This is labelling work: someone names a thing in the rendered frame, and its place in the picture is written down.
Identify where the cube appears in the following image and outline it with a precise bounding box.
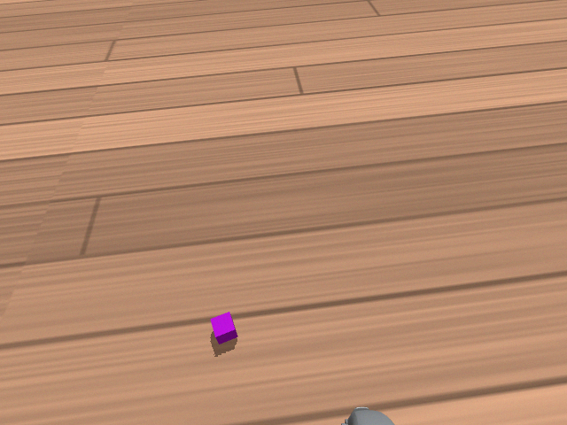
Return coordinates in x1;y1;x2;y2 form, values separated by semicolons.
210;312;238;344

